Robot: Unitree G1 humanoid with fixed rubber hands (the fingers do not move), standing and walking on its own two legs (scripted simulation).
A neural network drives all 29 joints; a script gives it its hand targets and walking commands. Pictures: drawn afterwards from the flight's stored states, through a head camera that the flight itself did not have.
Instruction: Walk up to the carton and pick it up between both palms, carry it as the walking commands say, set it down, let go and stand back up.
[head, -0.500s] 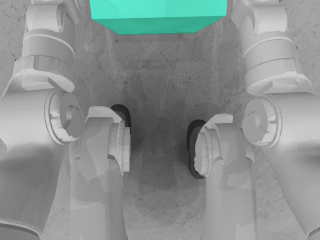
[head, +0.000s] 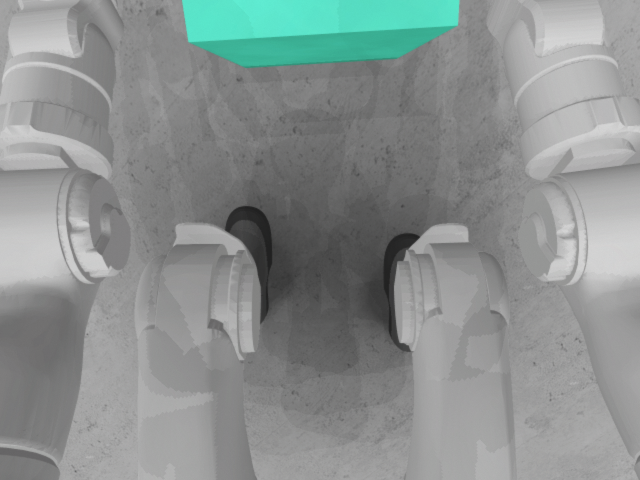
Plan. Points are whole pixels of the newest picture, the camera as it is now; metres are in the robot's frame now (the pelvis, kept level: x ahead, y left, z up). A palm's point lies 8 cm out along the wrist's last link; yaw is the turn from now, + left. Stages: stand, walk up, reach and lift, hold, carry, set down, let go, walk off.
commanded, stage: set down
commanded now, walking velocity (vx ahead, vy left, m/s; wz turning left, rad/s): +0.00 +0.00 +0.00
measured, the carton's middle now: out of the picture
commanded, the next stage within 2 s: let go in 1.28 s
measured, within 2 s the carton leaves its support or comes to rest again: neither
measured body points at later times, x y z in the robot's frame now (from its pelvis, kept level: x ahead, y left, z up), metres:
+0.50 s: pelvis -0.01 +0.00 +0.08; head +0.36 +0.03 +0.33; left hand +0.57 +0.24 -0.05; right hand +0.60 -0.13 -0.04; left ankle +0.12 +0.14 -0.35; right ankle +0.09 -0.13 -0.35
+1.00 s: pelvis +0.04 +0.00 +0.21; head +0.36 +0.04 +0.52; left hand +0.56 +0.25 +0.09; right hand +0.60 -0.14 +0.11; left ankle +0.12 +0.14 -0.35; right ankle +0.09 -0.13 -0.35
